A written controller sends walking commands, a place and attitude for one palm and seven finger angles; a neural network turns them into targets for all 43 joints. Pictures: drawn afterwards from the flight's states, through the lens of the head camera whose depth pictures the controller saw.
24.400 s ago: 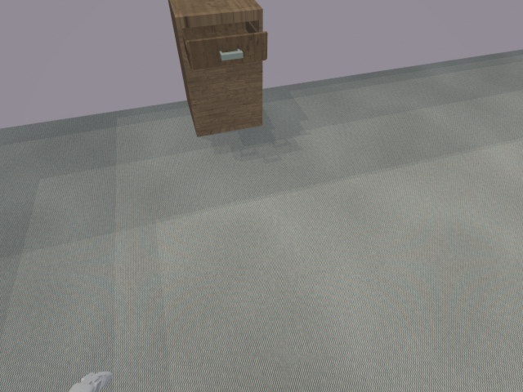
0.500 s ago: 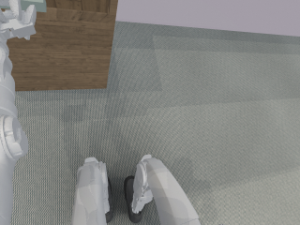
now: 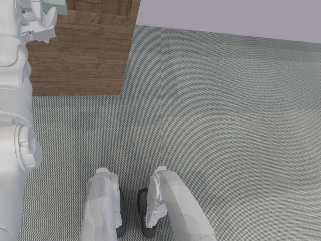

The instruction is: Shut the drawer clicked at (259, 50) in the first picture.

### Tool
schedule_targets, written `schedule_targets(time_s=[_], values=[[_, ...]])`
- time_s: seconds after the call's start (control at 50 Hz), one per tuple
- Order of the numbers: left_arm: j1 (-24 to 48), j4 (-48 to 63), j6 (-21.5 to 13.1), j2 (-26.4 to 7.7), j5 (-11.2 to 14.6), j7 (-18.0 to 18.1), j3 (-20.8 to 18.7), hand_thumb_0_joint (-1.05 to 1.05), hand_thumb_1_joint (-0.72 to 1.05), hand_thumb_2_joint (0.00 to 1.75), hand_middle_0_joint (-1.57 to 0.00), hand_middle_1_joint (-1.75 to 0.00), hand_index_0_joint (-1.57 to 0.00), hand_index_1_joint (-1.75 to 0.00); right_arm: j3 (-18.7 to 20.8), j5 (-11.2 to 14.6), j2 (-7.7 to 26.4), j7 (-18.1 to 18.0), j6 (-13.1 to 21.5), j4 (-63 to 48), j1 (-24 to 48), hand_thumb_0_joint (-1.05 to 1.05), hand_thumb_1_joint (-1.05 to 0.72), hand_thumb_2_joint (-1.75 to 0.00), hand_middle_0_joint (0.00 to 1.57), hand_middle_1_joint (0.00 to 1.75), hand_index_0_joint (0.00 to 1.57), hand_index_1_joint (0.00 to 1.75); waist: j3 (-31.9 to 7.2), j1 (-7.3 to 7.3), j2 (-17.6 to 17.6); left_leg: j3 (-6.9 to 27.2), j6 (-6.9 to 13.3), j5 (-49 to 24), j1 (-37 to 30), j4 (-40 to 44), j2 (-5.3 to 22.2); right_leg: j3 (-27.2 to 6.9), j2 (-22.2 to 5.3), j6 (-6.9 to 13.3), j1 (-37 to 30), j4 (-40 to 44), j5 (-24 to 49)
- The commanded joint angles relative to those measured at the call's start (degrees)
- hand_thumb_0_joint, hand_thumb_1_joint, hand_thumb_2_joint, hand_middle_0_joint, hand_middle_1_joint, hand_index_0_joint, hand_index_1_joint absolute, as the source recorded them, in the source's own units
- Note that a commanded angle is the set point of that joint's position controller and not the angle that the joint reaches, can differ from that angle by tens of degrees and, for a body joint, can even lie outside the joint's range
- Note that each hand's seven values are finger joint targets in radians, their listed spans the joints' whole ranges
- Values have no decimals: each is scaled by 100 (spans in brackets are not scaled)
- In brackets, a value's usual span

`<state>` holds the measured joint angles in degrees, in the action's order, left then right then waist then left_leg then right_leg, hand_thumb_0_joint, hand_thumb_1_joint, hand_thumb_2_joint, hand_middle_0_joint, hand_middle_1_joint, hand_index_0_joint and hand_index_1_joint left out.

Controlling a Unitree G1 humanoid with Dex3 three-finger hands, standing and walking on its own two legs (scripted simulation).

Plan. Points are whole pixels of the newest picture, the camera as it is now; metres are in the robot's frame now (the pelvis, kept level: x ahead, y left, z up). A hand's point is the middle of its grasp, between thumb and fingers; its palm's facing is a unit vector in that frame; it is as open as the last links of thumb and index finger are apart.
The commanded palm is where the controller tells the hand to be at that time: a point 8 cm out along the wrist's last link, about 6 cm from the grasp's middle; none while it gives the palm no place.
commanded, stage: pull the fist back off the drawer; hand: left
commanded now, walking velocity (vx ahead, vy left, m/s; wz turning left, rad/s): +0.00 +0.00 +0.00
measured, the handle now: out of the picture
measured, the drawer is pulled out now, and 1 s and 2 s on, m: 0.00 0.00 0.00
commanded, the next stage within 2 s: draw the hand back to the body in 0.32 s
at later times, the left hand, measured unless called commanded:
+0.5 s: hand (56, 27) +0.55 +0.21 +0.04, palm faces +0.12 -0.99 -0.02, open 3.0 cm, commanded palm +0.51 +0.21 +0.07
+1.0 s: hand (6, 45) +0.39 +0.21 +0.19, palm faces +0.13 -0.99 -0.11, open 3.3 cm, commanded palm +0.36 +0.26 +0.22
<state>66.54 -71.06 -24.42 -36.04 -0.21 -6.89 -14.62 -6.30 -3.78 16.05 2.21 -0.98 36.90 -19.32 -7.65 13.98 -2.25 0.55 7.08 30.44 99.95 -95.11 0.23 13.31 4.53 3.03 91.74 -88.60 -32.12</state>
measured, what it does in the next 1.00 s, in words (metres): rises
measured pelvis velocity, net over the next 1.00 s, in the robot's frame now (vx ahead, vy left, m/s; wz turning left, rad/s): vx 0.09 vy -0.02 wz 0.12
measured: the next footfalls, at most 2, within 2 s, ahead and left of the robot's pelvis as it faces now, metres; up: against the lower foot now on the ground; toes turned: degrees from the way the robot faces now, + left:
none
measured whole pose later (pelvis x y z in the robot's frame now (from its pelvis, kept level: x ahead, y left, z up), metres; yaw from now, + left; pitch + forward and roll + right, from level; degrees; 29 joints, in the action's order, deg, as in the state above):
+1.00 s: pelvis +0.09 -0.02 +0.16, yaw +7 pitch +16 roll -4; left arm 4.1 -17.6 -13.7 -18.1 9.5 -5.0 -5.8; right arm -0.4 4.0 16.3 -1.4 -5.7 26.4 -12.0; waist -9.1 2.1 -1.6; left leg -1.4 5.8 27.2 47.6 -59.0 -2.3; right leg 6.0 5.4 4.4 42.1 -54.8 -28.7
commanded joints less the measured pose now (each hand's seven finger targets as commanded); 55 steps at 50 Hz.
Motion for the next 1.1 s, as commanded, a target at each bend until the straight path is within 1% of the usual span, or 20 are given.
schedule_targets(time_s=[0.0, 0.2, 0.22, 0.32, 0.4, 0.46, 0.5, 0.52, 0.6, 0.64, 0.66, 0.72, 0.78, 0.84, 0.9, 0.92, 0.94, 0.96, 1.0, 1.08], values=[[3132, 1596, -359, -241, 182, 244, -67, 0, 90, 90, -140, -160, -140, -160, 604, -23, 1492, -58, -70, -70, -1184, 0, -90, -90, 20, 30, 20, 30, -3317, 466, -2115, 2638, -816, 281, -5380, 1900, 652, -726, -223, -83, 956, 605, 307], [1905, 2100, -501, -138, 217, 373, -332, 0, 90, 90, -140, -160, -140, -160, 708, 47, 1388, 33, -316, -265, -1053, 0, -90, -90, 20, 30, 20, 30, -3624, 44, -1807, 2461, -881, -428, -5532, 1970, 637, -771, -245, -84, 486, 582, 498], [1802, 2072, -516, -270, 235, 394, -487, 0, 90, 90, -140, -160, -140, -160, 710, 60, 1381, 37, -342, -273, -1030, 0, -90, -90, 20, 30, 20, 30, -3611, 2, -1664, 2401, -854, -388, -5382, 1949, 623, -787, -230, -91, 376, 594, 485], [1676, 1802, -610, -433, 175, 457, -662, 0, 90, 90, -140, -160, -140, -160, 688, 83, 1333, 19, -416, -298, -1010, 0, -90, -90, 20, 30, 20, 30, -3259, 35, -1228, 2186, -752, -287, -4769, 1827, 566, -845, -197, -118, 131, 655, 403], [1516, 2015, -772, -444, 194, 418, -726, 0, 90, 90, -140, -160, -140, -160, 716, 88, 1297, 23, -482, -370, -999, 0, -90, -90, 20, 30, 20, 30, -3535, -90, -1391, 2129, -808, -784, -5046, 1779, 574, -878, -188, -102, 49, 639, 574], [683, 3663, -790, -463, 402, 318, -797, 0, 90, 90, -140, -160, -140, -160, 839, 227, 1272, 64, -589, -730, -833, 0, -90, -90, 20, 30, 20, 30, -4846, -646, -1991, 2169, -1010, -1943, -6499, 2189, 632, -955, -178, -50, -628, 850, 990], [-360, 4673, -538, -323, 625, 225, -704, 0, 90, 90, -140, -160, -140, -160, 892, 381, 1223, 95, -657, -938, -781, 0, -90, -90, 20, 30, 20, 30, -5227, -914, -2130, 2252, -1257, -2847, -7411, 2549, 727, -938, -154, -49, -1057, 1133, 1229], [-854, 4983, -329, -6, 711, 161, -454, 0, 90, 90, -140, -160, -140, -160, 917, 473, 1174, 107, -695, -1009, -711, 0, -90, -90, 20, 30, 20, 30, -5130, -890, -1902, 2229, -1309, -2849, -7504, 2673, 736, -932, -130, -72, -1302, 1351, 1289], [-2414, 5310, 513, 377, 1035, 102, -308, 0, 90, 90, -140, -160, -140, -160, 903, 729, 1054, -50, -659, -1142, -480, 0, -90, -90, 20, 30, 20, 30, -3990, -828, -368, 1499, -729, -2153, -6360, 3023, 490, -992, -74, -164, -2931, 2292, 1460], [-2642, 5284, 701, 739, 1202, 138, -64, 0, 90, 90, -140, -160, -140, -160, 853, 794, 985, -168, -532, -1105, -313, 0, -90, -90, 20, 30, 20, 30, -3222, -699, 129, 1275, -596, -1650, -5883, 3219, 388, -1032, -76, -232, -3291, 2664, 1342], [-2761, 5303, 683, 660, 1289, 197, -205, 0, 90, 90, -140, -160, -140, -160, 847, 787, 970, -227, -456, -1050, -258, 0, -90, -90, 20, 30, 20, 30, -2914, -717, 307, 1080, -508, -1526, -5680, 3275, 319, -1077, -73, -240, -3539, 2845, 1279], [-2862, 5402, 372, 979, 1323, 225, 140, 0, 90, 90, -140, -160, -140, -160, 822, 739, 876, -302, -230, -964, -120, 0, -90, -90, 20, 30, 20, 30, -2290, -691, -94, 854, -540, -1501, -5910, 3497, 214, -1100, -91, -191, -3586, 3113, 1213], [-3224, 5652, 63, 1282, 1289, 1, 623, 0, 90, 90, -140, -160, -140, -160, 851, 723, 822, -299, -103, -990, -71, 0, -90, -90, 20, 30, 20, 30, -2081, -700, -574, 754, -579, -1938, -6604, 3678, 179, -1118, -103, -116, -3720, 3365, 1483], [-4185, 5756, 67, 1138, 1328, -269, 572, 0, 90, 90, -140, -160, -140, -160, 847, 726, 811, -296, -100, -1178, 56, 0, -90, -90, 20, 30, 20, 30, -1950, -913, -741, 672, -608, -2400, -6996, 3946, 149, -1123, -113, -88, -4241, 3612, 1824], [-4949, 6237, 268, 918, 1486, -408, 335, 0, 90, 90, -140, -160, -140, -160, 826, 763, 795, -315, -110, -1477, 215, 0, -90, -90, 20, 30, 20, 30, -1925, -1086, -641, 556, -566, -2769, -7204, 4226, 111, -1160, -125, -104, -5014, 3861, 2295], [-5159, 6588, 737, 561, 849, 269, 336, 0, 90, 90, -140, -160, -140, -160, 820, 761, 633, -392, -330, -1670, 548, 0, -90, -90, 20, 30, 20, 30, -2377, -1499, -832, 605, -690, -2995, -7728, 4698, 119, -1417, -286, 31, -5576, 4157, 2345], [-5474, 6915, 1023, 941, 815, 603, 536, 0, 90, 90, -140, -160, -140, -160, 785, 767, 523, -458, -403, -1868, 547, 0, -90, -90, 20, 30, 20, 30, -2007, -1316, -653, 534, -703, -3012, -7791, 4828, 137, -1382, -280, -13, -5731, 4346, 2485], [-5719, 7183, 1188, 914, 804, 790, 470, 0, 90, 90, -140, -160, -140, -160, 775, 766, 523, -507, -417, -1949, 575, 0, -90, -90, 20, 30, 20, 30, -1825, -1320, -363, 521, -670, -2860, -7603, 4905, 159, -1385, -311, -41, -5940, 4434, 2525], [-6064, 7470, 1444, 764, 717, 1107, 378, 0, 90, 90, -140, -160, -140, -160, 699, 754, 486, -611, -458, -2005, 709, 0, -90, -90, 20, 30, 20, 30, -1597, -1355, -365, 419, -579, -2785, -7544, 5077, 140, -1494, -346, -65, -6392, 4642, 2765], [-6038, 8176, 1733, 571, 627, 1479, 278, 0, 90, 90, -140, -160, -140, -160, 638, 734, 469, -770, -367, -2030, 887, 0, -90, -90, 20, 30, 20, 30, -1242, -1300, 61, 352, -475, -2622, -7747, 5463, 130, -1581, -435, -129, -7025, 5122, 3052]])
